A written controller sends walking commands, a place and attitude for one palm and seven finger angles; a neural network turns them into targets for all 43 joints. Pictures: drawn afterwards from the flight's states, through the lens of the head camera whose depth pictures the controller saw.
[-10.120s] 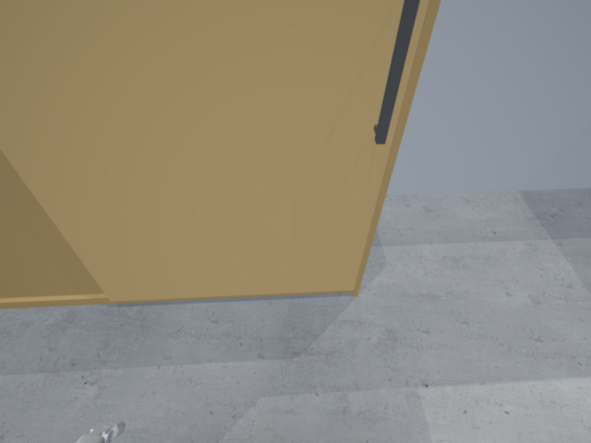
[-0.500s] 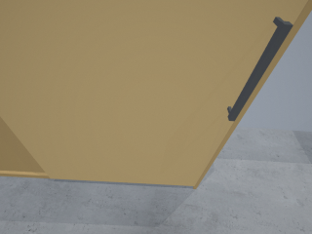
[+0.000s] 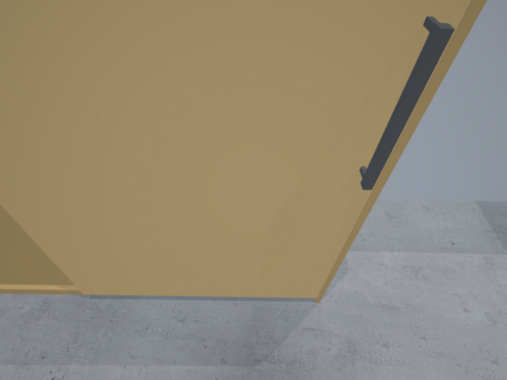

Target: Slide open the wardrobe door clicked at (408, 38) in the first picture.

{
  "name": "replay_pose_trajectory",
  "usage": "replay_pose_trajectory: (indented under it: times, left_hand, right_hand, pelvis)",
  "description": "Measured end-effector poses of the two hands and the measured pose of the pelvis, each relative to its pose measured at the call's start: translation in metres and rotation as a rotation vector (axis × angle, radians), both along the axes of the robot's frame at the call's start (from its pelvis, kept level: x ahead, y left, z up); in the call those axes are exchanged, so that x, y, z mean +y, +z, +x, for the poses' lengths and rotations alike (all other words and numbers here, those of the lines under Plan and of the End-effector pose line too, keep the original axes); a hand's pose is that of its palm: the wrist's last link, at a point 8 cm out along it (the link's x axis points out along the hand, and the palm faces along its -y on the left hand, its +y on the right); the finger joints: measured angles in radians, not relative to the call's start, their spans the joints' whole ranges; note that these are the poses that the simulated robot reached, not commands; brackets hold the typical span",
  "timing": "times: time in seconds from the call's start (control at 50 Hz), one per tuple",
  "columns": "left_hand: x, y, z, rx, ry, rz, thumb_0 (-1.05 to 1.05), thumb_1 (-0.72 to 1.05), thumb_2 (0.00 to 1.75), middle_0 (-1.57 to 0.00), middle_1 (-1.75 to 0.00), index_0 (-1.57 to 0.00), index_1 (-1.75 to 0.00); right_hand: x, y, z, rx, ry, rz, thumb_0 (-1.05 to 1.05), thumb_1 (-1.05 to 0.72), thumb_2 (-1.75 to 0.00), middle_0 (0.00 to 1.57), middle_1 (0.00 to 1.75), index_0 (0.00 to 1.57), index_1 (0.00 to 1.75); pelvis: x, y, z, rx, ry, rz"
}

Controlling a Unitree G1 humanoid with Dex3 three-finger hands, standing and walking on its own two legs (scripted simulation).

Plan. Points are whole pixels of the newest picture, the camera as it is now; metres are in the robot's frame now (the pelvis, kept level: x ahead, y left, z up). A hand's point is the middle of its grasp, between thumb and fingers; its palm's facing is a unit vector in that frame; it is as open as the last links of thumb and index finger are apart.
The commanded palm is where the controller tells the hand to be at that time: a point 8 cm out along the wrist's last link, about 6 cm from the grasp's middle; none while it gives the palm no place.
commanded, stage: look again from close up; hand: right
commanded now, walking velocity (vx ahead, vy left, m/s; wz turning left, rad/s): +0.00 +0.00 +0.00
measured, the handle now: (393, 118) +0.53 -0.20 +0.16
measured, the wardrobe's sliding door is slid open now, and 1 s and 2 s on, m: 0.00 0.00 0.00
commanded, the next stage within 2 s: raise the hand with hooked fingers in 1.02 s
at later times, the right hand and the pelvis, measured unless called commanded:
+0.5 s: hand out of the picture +0.03 -0.20 -0.17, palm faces +0.04 +0.97 -0.22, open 7.3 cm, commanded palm none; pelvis +0.02 -0.02 +0.00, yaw +0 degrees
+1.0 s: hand out of the picture +0.07 -0.21 -0.17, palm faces +0.03 +0.97 -0.23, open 7.4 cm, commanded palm none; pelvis +0.03 -0.02 +0.00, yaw +0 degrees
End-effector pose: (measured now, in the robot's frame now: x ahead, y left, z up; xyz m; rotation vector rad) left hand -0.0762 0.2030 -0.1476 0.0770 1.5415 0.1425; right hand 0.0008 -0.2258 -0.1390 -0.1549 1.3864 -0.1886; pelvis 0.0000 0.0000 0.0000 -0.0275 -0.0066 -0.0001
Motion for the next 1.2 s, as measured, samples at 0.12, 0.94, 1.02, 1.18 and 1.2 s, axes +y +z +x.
replay_pose_trajectory:
  times: [0.12, 0.94, 1.02, 1.18, 1.2]
  left_hand:
    - [-0.008, 0.0, 0.005, -0.007, 0.0, -0.007, 0.0, 0.91, 0.9, -0.2, -0.3, -0.19, -0.3]
    - [-0.003, 0.001, 0.09, -0.111, -0.062, 0.045, 0.0, 0.91, 0.9, -0.2, -0.3, -0.2, -0.3]
    - [0.0, 0.001, 0.092, -0.114, -0.061, 0.048, 0.0, 0.91, 0.9, -0.2, -0.3, -0.2, -0.3]
    - [0.007, 0.005, 0.106, -0.225, -0.053, 0.074, 0.0, 0.91, 0.9, -0.2, -0.3, -0.2, -0.3]
    - [0.01, 0.008, 0.118, -0.309, -0.055, 0.092, 0.0, 0.91, 0.9, -0.2, -0.3, -0.2, -0.3]
  right_hand:
    - [-0.005, 0.0, 0.003, -0.002, 0.002, 0.0, 0.01, -0.92, -0.9, 0.2, 0.3, 0.2, 0.3]
    - [-0.029, 0.004, 0.059, -0.061, 0.029, -0.01, 0.01, -0.9, -0.9, 0.2, 0.3, 0.2, 0.3]
    - [-0.029, 0.004, 0.064, -0.07, 0.033, -0.013, 0.01, -0.9, -0.9, 0.2, 0.3, 0.2, 0.3]
    - [-0.033, 0.024, 0.091, -0.267, -0.052, -0.025, 0.02, -0.9, -0.9, 0.21, 0.3, 0.2, 0.3]
    - [-0.035, 0.043, 0.11, -0.41, -0.07, -0.043, 0.02, -0.9, -0.9, 0.21, 0.3, 0.21, 0.3]
  pelvis:
    - [-0.005, 0.0, 0.003, -0.004, 0.0, 0.001]
    - [-0.022, 0.003, 0.032, -0.019, -0.005, 0.015]
    - [-0.021, 0.002, 0.033, -0.021, -0.005, 0.015]
    - [-0.02, 0.0, 0.03, -0.015, 0.005, 0.016]
    - [-0.021, 0.0, 0.029, -0.012, 0.002, 0.014]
